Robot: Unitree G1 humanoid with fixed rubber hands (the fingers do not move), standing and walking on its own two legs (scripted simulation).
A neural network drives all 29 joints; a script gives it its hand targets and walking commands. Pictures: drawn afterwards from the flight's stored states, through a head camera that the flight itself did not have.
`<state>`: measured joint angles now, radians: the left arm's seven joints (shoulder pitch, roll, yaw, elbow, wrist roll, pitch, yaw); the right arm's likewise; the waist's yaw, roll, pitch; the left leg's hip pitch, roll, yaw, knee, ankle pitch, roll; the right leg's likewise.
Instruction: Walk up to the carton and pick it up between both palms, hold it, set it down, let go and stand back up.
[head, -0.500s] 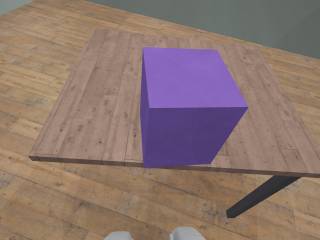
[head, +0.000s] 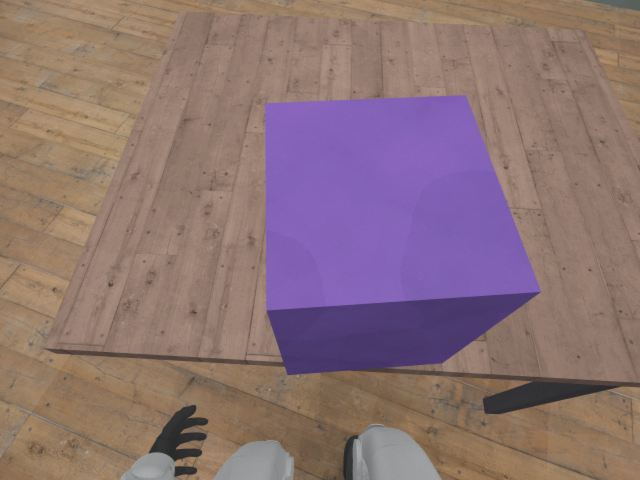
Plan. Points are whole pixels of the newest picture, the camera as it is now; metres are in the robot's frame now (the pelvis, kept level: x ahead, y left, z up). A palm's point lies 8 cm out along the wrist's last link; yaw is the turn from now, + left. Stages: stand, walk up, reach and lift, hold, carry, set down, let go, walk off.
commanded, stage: walk up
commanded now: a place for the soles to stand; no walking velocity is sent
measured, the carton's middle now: (366, 251) +0.33 -0.06 +0.07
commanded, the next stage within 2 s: none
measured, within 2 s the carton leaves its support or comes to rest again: neither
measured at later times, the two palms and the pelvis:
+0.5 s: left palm out of the picture +0.06 +0.18 -0.14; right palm (549, 470) +0.11 -0.30 -0.13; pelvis -0.01 -0.06 -0.01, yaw +5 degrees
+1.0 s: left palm out of the picture +0.01 +0.16 -0.12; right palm out of the picture +0.01 -0.32 -0.13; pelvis -0.04 -0.08 +0.01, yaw +6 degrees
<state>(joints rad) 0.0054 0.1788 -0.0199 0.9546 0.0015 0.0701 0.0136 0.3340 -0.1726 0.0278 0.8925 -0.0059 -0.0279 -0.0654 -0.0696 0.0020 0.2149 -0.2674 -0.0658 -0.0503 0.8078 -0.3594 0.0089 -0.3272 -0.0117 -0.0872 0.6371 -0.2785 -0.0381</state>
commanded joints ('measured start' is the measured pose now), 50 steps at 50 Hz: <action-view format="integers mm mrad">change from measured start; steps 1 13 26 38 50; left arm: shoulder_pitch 21 -10 82 113 141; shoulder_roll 187 166 199 200 198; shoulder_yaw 57 57 51 41 35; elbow -77 -103 -84 2 52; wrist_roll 12 26 7 -7 -6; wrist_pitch -10 27 -56 -66 -51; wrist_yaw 23 5 -3 0 -1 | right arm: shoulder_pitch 94 -77 -153 -116 -74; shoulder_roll -126 -260 -205 -163 -183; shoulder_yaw -53 -95 -59 -24 -20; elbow -75 -130 -64 39 101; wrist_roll -1 -18 -8 -7 -9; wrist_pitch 13 5 26 21 5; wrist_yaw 3 -14 51 42 41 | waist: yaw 59 14 46 60 63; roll -178 197 -65 -79 -10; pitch -322 -232 -260 -165 -121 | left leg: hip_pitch -117 66 105 39 -29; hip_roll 48 451 146 132 142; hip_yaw -18 -400 -58 -25 -71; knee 252 -364 -219 -327 -374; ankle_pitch -341 741 375 206 163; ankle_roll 11 300 24 -6 7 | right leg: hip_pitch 202 -147 109 122 99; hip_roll -343 -29 -140 -150 -110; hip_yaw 246 153 186 191 154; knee -206 495 -204 -329 -333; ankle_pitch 639 -311 270 148 -137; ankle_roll -276 50 -33 -12 -26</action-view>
